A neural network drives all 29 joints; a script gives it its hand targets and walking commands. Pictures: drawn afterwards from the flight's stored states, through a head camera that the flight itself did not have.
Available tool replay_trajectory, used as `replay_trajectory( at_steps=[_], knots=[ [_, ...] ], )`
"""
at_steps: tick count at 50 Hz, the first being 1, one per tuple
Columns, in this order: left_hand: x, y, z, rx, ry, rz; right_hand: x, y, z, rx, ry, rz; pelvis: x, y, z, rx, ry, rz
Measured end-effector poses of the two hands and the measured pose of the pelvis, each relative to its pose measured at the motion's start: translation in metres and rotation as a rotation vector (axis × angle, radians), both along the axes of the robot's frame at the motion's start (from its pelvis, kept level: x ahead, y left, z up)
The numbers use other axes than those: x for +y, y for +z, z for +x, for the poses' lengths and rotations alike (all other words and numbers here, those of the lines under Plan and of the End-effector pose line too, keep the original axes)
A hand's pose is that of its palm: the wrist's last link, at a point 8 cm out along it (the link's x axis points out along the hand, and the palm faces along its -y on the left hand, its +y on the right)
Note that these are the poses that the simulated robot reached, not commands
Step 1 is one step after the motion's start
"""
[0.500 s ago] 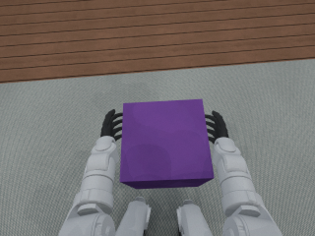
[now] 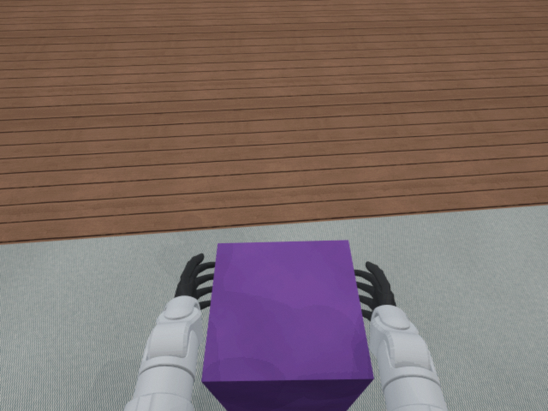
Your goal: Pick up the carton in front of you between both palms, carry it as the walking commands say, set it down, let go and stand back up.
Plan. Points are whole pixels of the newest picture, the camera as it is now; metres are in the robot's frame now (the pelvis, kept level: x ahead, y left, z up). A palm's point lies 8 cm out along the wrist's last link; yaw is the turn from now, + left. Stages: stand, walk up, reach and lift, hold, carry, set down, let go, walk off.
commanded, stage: reach and lift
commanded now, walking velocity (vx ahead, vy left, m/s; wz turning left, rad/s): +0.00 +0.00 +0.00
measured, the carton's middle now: (285, 331) +0.29 +0.00 -0.08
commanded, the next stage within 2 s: hold in 1.12 s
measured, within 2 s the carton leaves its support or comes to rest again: neither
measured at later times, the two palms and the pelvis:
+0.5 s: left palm (181, 294) +0.28 +0.15 +0.04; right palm (391, 307) +0.28 -0.15 +0.04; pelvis -0.02 +0.00 +0.01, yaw +0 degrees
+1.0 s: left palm (182, 286) +0.29 +0.15 +0.05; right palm (392, 300) +0.28 -0.15 +0.05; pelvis +0.00 +0.00 +0.02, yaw +0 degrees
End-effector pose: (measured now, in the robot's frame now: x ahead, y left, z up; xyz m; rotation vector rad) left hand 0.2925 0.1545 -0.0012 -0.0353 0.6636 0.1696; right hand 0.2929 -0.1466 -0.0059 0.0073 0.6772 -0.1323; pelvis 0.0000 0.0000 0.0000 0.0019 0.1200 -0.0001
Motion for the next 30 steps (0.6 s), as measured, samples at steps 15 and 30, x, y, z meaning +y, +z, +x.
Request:
replay_trajectory(
  at_steps=[15, 30],
  knots=[
    [-0.001, 0.037, -0.012, 0.026, -0.036, 0.032, -0.001, 0.036, -0.017, 0.03, 0.009, -0.028, 0.002, 0.011, -0.014, -0.166, 0.0, -0.001],
    [0.0, 0.045, -0.007, 0.007, -0.032, 0.029, 0.0, 0.044, -0.011, 0.013, 0.01, -0.026, 0.002, 0.013, -0.015, -0.173, 0.0, -0.001]
  ],
)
